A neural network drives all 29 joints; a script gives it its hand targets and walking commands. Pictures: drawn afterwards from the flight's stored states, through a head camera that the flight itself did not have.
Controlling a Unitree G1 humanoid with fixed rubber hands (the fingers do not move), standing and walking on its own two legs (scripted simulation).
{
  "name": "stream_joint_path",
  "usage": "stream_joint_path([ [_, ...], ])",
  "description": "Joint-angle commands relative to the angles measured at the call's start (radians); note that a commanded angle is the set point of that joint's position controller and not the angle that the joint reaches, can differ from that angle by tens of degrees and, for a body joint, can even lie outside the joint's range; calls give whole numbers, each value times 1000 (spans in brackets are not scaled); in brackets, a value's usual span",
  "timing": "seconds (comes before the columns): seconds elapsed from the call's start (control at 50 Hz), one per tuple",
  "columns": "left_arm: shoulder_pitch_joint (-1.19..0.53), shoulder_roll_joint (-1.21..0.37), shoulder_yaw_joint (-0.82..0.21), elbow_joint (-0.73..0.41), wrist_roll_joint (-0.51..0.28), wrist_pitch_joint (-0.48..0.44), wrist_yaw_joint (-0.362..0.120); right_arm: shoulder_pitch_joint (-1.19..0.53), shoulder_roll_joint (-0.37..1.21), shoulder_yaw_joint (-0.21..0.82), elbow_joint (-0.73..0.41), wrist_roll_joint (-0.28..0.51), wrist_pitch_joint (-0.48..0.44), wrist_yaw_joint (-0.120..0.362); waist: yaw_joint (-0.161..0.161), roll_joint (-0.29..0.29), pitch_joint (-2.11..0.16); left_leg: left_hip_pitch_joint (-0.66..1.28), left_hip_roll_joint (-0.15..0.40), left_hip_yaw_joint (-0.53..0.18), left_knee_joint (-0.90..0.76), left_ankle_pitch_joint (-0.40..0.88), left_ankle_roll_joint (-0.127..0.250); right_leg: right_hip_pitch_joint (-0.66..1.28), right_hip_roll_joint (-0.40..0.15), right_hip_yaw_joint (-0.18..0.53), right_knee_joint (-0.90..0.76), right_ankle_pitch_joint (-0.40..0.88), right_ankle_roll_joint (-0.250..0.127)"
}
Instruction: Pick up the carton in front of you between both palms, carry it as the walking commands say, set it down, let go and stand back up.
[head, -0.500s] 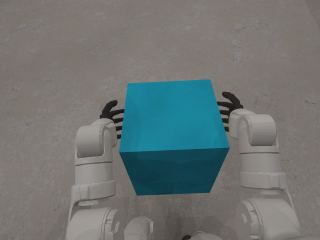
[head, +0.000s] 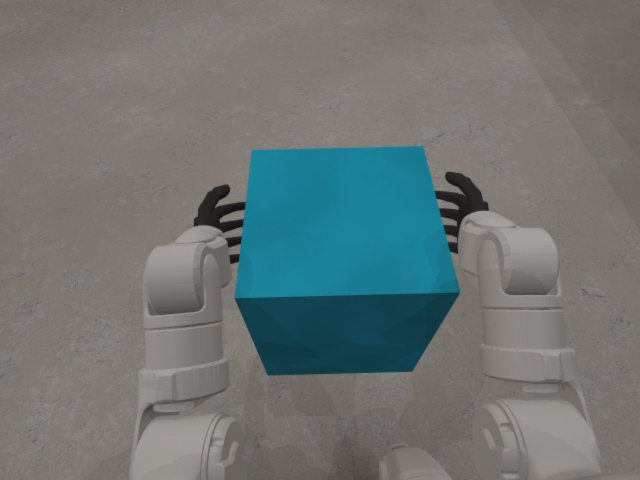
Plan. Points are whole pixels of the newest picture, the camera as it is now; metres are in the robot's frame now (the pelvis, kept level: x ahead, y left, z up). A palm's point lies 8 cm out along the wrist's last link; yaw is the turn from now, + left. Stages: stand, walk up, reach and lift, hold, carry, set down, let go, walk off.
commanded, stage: carry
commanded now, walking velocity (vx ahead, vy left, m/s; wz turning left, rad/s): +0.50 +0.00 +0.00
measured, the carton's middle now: (338, 270) +0.37 -0.03 +0.03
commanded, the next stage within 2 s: none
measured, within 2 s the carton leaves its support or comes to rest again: neither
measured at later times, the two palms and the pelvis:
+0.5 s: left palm (233, 145) +0.58 +0.11 +0.08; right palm (420, 127) +0.60 -0.19 +0.07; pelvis +0.32 -0.06 +0.01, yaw +3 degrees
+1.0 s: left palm (218, 39) +0.90 +0.15 +0.09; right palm (365, 26) +0.90 -0.15 +0.10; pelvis +0.63 +0.00 +0.01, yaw +0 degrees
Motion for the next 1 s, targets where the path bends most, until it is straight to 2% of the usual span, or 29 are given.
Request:
stream_joint_path([
  [0.0,-559,-998,-636,-29,-331,-22,-183,-650,1118,677,-66,472,26,311,32,107,-434,421,243,-217,-76,502,80,-45,-1,-60,-185,98,16],
  [0.12,-469,-1082,-684,-60,-358,6,-228,-442,1147,639,-31,383,47,327,56,152,-325,394,209,-67,-70,628,2,131,28,-162,-524,354,7],
  [0.16,-425,-1108,-703,-78,-378,9,-251,-374,1145,647,-59,349,46,323,75,130,-369,352,190,7,80,686,-43,350,62,-224,-623,371,-10],
  [0.18,-401,-1118,-712,-85,-385,8,-263,-340,1142,656,-75,336,44,321,81,99,-415,231,169,35,198,606,-68,547,43,-204,-598,310,-24],
  [0.2,-360,-1125,-716,-93,-391,8,-273,-328,1132,668,-100,327,43,321,108,-16,-483,55,145,40,420,284,-98,741,-136,30,-595,227,-58],
  [0.22,-353,-1089,-713,-90,-374,-2,-278,-346,1161,678,-135,333,49,322,111,-256,-542,-271,26,2,680,-66,-125,975,-376,457,-640,198,-222],
  [0.24,-308,-1126,-729,-113,-391,-8,-283,-321,1158,698,-158,337,47,322,112,-265,-499,-433,-1,-73,826,-288,-108,961,-391,555,-691,252,-268],
  [0.26,-306,-1140,-746,-183,-402,-13,-287,-287,1168,719,-200,327,34,317,106,-194,-473,-461,54,-114,871,-275,-85,912,-364,449,-677,315,-244],
  [0.28,-309,-1155,-768,-240,-413,-18,-290,-266,1174,731,-240,325,21,312,104,-102,-458,-451,88,-126,836,-213,-78,855,-345,365,-680,379,-212],
  [0.3,-298,-1157,-789,-293,-422,-24,-294,-231,1178,747,-277,322,10,306,102,-65,-429,-424,117,-125,773,-160,-81,784,-326,282,-703,404,-180],
  [0.32,-267,-1153,-805,-329,-427,-30,-297,-194,1178,765,-315,317,1,299,100,-93,-427,-386,131,-121,706,-129,-91,743,-305,215,-728,375,-151],
  [0.34,-220,-1144,-817,-358,-428,-35,-300,-152,1172,785,-349,309,-7,293,100,-123,-434,-360,124,-98,657,-109,-102,726,-287,163,-744,375,-141],
  [0.38,-97,-1146,-824,-370,-435,-40,-313,-62,1140,809,-413,290,-17,279,99,-153,-426,-357,118,-61,563,-73,-120,717,-268,100,-772,370,-147],
  [0.44,-17,-1079,-828,-416,-437,-36,-318,24,1132,832,-450,296,-15,278,99,-159,-371,-369,113,-12,388,17,-132,721,-232,17,-782,424,-147],
  [0.58,69,-939,-799,-429,-380,8,-301,70,993,830,-477,321,47,295,100,-178,-218,-298,77,71,131,181,-97,724,-203,-86,-754,567,-103],
  [0.62,69,-913,-792,-416,-366,23,-295,64,964,815,-461,324,66,302,96,-182,-206,-206,62,101,89,161,-76,716,-201,-112,-681,649,-84],
  [0.64,63,-903,-790,-410,-362,31,-293,66,956,805,-445,322,73,305,84,-164,-232,-80,29,145,48,148,-72,681,-180,-156,-571,701,-65],
  [0.66,44,-892,-791,-407,-361,39,-290,67,942,792,-423,319,78,308,72,-123,-284,114,3,167,61,82,-69,587,-141,-200,-416,690,-43],
  [0.68,23,-874,-789,-399,-364,46,-289,62,927,780,-411,314,84,309,53,-24,-343,306,141,-27,35,-40,-54,422,-113,-193,-194,455,-11],
  [0.7,-22,-884,-808,-421,-374,57,-285,48,916,768,-369,307,79,313,49,259,-426,535,410,-506,-81,-209,103,99,9,-162,120,175,31],
  [0.72,-47,-891,-810,-407,-379,58,-287,57,946,770,-351,322,77,315,55,284,-382,517,443,-636,-169,-56,133,-49,43,-48,271,-123,19],
  [0.74,-59,-930,-816,-384,-387,52,-291,29,973,775,-365,330,73,317,58,212,-376,475,428,-526,-140,66,127,-76,-20,10,343,-116,-8],
  [0.76,-67,-961,-818,-378,-393,42,-295,11,1011,784,-370,337,67,319,62,96,-384,417,402,-434,-116,125,104,-73,-60,20,338,-72,-22],
  [0.78,-67,-992,-820,-368,-393,31,-298,-13,1043,793,-382,344,59,322,67,19,-367,332,383,-345,-131,119,63,-40,-95,33,263,-9,-25],
  [0.8,-67,-1014,-826,-367,-390,21,-298,-29,1069,801,-389,348,50,325,72,28,-365,272,360,-273,-163,46,28,0,-111,27,193,41,-20],
  [0.82,-65,-1033,-835,-367,-386,12,-296,-31,1083,804,-390,350,43,328,73,64,-363,239,339,-222,-190,0,15,24,-106,-1,146,79,-15],
  [0.86,-42,-1054,-840,-369,-383,-2,-290,-11,1082,806,-401,354,35,332,73,102,-340,215,320,-155,-238,-63,17,28,-102,-34,32,123,3],
  [0.92,-24,-1046,-844,-394,-378,-9,-280,8,1062,808,-427,357,32,335,70,105,-296,259,307,-108,-273,-25,37,-22,-99,-76,-157,188,27],
  [0.98,-5,-1012,-840,-413,-378,2,-273,29,1017,799,-443,349,42,328,66,101,-263,305,283,-50,-258,92,32,-18,-81,-115,-309,266,26],
])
